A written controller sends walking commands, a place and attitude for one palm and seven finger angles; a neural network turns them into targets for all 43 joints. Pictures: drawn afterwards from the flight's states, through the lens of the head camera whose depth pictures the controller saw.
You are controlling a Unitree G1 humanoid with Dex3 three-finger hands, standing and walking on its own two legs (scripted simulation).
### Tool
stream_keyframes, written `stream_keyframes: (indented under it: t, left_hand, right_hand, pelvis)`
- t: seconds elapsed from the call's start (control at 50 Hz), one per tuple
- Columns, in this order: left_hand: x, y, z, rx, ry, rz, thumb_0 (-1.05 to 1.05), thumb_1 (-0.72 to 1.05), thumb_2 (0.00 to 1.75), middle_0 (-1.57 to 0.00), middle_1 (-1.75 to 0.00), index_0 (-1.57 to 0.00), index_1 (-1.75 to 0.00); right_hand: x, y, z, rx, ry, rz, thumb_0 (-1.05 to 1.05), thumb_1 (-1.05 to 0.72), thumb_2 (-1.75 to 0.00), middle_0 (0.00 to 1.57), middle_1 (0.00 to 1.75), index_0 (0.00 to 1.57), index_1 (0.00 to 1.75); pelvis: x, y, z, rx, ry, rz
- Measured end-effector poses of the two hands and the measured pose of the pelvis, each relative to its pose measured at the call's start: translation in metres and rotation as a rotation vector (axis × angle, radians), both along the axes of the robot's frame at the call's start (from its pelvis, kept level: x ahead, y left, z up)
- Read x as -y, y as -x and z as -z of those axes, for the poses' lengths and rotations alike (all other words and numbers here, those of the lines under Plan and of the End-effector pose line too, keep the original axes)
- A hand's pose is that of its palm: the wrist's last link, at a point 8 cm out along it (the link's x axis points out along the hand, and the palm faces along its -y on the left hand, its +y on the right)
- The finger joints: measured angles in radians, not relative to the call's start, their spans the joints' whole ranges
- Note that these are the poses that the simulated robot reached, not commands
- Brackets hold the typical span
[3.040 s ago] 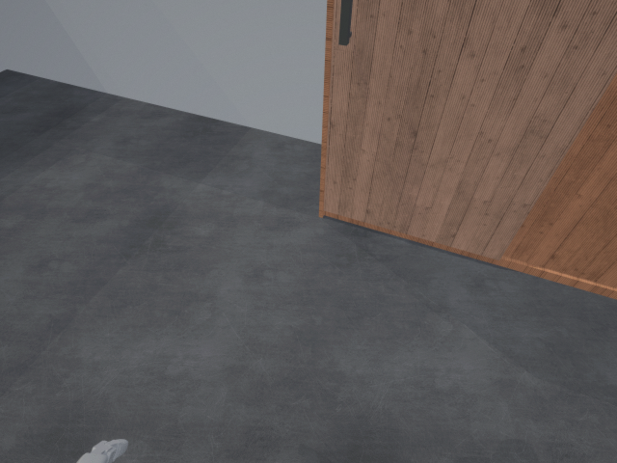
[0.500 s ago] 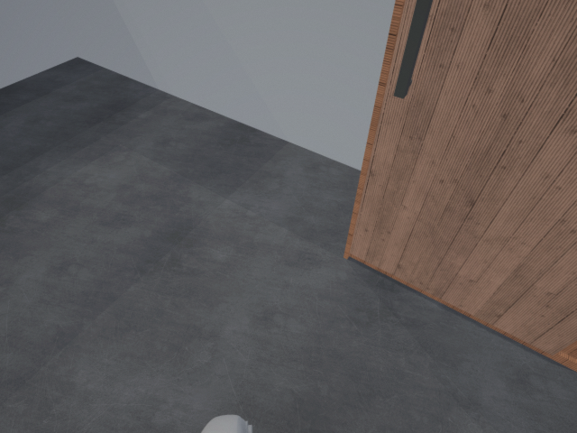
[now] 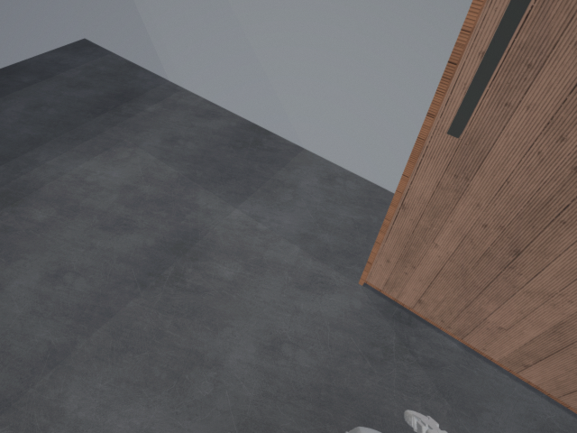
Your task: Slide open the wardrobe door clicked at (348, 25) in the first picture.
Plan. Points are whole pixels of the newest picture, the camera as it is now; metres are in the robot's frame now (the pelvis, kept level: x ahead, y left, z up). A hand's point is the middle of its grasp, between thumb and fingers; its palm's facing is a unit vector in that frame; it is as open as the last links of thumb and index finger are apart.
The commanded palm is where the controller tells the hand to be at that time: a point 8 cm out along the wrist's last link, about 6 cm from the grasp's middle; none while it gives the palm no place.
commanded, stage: turn to face it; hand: left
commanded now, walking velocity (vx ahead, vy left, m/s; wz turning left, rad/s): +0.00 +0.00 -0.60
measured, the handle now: (497, 48) +0.72 -0.28 +0.21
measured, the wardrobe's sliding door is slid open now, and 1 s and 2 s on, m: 0.00 0.00 0.00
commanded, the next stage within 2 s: take the last steps up to it in 0.90 s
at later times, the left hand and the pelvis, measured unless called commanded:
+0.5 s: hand out of the picture +0.13 +0.12 -0.15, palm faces -0.20 -0.94 -0.28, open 7.4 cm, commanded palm none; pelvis +0.01 -0.06 +0.01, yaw -16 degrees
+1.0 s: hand (193, 396) +0.19 +0.18 -0.17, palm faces -0.41 -0.89 -0.20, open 7.4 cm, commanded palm none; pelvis +0.04 +0.02 +0.01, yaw -29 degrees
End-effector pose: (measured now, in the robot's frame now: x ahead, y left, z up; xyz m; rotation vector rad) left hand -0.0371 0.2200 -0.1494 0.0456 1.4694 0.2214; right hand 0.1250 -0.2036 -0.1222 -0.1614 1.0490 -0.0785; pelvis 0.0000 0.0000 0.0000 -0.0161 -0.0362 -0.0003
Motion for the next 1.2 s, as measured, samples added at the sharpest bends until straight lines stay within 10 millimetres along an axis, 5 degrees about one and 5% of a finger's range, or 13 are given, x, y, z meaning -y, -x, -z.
stream_keyframes:
  t: [0.12, 0.24, 0.36, 0.52, 0.66, 0.82, 1.04, 1.2]
  left_hand:
    - [-0.004, -0.071, -0.013, 0.131, -0.063, 0.093, 0.01, 0.91, 0.9, -0.2, -0.29, -0.2, -0.3]
    - [0.011, -0.126, -0.022, 0.24, -0.148, 0.22, 0.0, 0.91, 0.9, -0.2, -0.29, -0.2, -0.3]
    - [0.033, -0.145, -0.038, 0.236, -0.156, 0.295, 0.0, 0.9, 0.9, -0.2, -0.29, -0.2, -0.3]
    - [0.053, -0.171, -0.037, 0.224, -0.098, 0.393, 0.01, 0.9, 0.9, -0.2, -0.3, -0.2, -0.3]
    - [0.049, -0.188, -0.025, 0.22, -0.052, 0.446, 0.01, 0.9, 0.9, -0.2, -0.3, -0.2, -0.3]
    - [0.015, -0.213, -0.002, 0.209, -0.011, 0.494, 0.01, 0.9, 0.9, -0.2, -0.3, -0.2, -0.3]
    - [-0.003, -0.246, -0.012, 0.186, -0.003, 0.609, 0.01, 0.9, 0.9, -0.2, -0.29, -0.2, -0.3]
    - [0.036, -0.261, -0.015, 0.165, 0.03, 0.73, 0.01, 0.91, 0.9, -0.19, -0.29, -0.2, -0.3]
  right_hand:
    - [0.038, 0.028, 0.013, -0.058, 0.004, 0.103, -0.03, -0.92, -0.9, 0.2, 0.3, 0.2, 0.3]
    - [0.085, 0.071, 0.046, -0.138, -0.017, 0.219, -0.01, -0.91, -0.9, 0.2, 0.3, 0.2, 0.3]
    - [0.11, 0.102, 0.035, -0.211, -0.007, 0.292, 0.0, -0.91, -0.9, 0.2, 0.3, 0.19, 0.3]
    - [0.119, 0.12, 0.018, -0.211, 0.024, 0.38, 0.0, -0.91, -0.9, 0.2, 0.3, 0.19, 0.3]
    - [0.107, 0.112, 0.008, -0.17, 0.054, 0.422, 0.0, -0.91, -0.9, 0.2, 0.3, 0.19, 0.3]
    - [0.065, 0.106, -0.007, -0.089, 0.1, 0.474, 0.0, -0.9, -0.9, 0.2, 0.3, 0.2, 0.3]
    - [0.004, 0.157, -0.015, -0.194, 0.064, 0.591, 0.0, -0.9, -0.9, 0.2, 0.3, 0.2, 0.3]
    - [-0.028, 0.223, -0.004, -0.313, -0.01, 0.723, 0.0, -0.91, -0.9, 0.2, 0.3, 0.2, 0.3]
  pelvis:
    - [0.012, -0.004, 0.002, -0.005, -0.022, 0.065]
    - [0.038, -0.008, 0.018, -0.012, -0.048, 0.139]
    - [0.052, -0.009, 0.004, -0.031, -0.06, 0.206]
    - [0.057, -0.015, -0.005, -0.056, -0.057, 0.291]
    - [0.04, -0.019, -0.004, -0.06, -0.034, 0.358]
    - [0.003, -0.027, 0.004, -0.053, -0.013, 0.428]
    - [-0.022, -0.039, -0.011, -0.047, 0.018, 0.526]
    - [-0.014, -0.042, -0.011, -0.049, 0.008, 0.58]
